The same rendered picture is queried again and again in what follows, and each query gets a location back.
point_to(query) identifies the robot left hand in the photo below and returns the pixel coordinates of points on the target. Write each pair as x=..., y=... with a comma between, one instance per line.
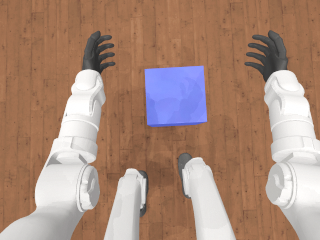
x=91, y=59

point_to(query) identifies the left robot forearm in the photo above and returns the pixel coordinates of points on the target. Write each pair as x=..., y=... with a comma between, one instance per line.
x=76, y=143

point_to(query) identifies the right robot forearm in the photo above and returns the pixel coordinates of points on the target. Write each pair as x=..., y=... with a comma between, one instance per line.
x=291, y=123

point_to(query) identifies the carton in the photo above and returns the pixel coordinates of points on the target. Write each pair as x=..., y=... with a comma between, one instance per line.
x=175, y=96

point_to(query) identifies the robot right upper arm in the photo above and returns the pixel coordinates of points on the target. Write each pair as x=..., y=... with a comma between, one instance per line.
x=295, y=188

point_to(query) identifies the robot right hand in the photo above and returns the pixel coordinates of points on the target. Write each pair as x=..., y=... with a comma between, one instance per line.
x=275, y=53

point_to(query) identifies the left robot shin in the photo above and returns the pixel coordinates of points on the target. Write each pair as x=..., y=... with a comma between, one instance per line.
x=131, y=171

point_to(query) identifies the robot left thigh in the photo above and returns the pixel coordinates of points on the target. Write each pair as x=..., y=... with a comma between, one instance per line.
x=124, y=220

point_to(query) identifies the robot left upper arm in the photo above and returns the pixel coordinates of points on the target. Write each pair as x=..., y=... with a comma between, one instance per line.
x=64, y=193

